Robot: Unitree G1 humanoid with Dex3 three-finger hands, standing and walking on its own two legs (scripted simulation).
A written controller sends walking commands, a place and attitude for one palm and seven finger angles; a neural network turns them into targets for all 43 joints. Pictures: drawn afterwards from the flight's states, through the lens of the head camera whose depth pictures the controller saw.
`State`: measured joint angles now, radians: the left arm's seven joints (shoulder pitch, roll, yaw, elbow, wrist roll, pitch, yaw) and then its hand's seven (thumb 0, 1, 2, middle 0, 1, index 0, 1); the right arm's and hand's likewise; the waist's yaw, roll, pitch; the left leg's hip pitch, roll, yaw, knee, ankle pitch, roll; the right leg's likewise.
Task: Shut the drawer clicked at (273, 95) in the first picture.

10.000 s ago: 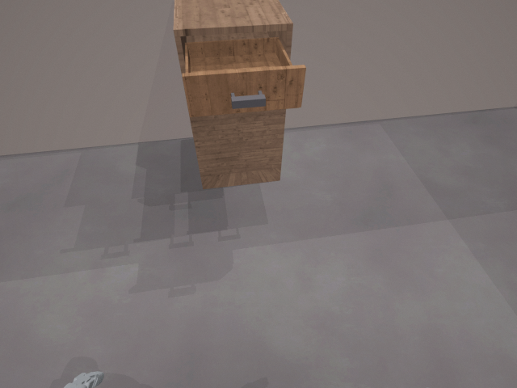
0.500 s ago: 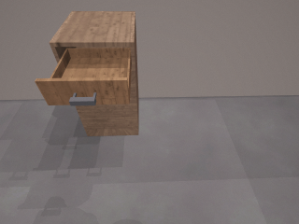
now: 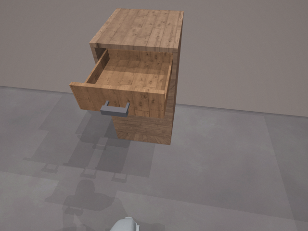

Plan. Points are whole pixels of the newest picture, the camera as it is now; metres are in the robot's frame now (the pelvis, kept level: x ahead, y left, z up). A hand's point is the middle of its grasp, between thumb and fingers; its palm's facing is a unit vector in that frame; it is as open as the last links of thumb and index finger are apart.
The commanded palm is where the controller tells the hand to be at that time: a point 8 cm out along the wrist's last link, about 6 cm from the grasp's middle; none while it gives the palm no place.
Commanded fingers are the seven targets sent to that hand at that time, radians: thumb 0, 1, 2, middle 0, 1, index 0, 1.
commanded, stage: take the last steps up to it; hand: left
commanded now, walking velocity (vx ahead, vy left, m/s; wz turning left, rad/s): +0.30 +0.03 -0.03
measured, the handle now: (116, 107) +0.55 +0.22 -0.06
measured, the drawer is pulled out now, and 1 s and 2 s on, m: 0.28 0.28 0.28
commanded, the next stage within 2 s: come to a stop and stand still in 0.46 s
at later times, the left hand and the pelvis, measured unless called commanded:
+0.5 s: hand (101, 189) +0.26 +0.22 -0.15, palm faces +0.01 -0.98 -0.22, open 7.3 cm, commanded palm none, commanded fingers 0.00 0.90 0.90 -0.20 -0.30 -0.20 -0.30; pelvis +0.15 +0.04 +0.00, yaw -3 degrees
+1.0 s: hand (96, 199) +0.23 +0.23 -0.18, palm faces +0.01 -0.96 -0.27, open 7.3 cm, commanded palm none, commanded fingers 0.00 0.90 0.90 -0.20 -0.30 -0.20 -0.30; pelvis +0.17 +0.04 -0.01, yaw -4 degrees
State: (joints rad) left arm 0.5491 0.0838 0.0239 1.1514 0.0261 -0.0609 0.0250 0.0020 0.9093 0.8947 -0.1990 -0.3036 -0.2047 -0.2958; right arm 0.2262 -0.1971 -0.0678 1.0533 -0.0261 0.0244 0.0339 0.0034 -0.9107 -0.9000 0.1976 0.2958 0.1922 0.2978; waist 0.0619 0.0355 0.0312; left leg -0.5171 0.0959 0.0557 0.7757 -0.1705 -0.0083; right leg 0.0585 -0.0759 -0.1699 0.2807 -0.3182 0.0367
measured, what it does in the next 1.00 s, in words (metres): walks ahead: left foot, then right foot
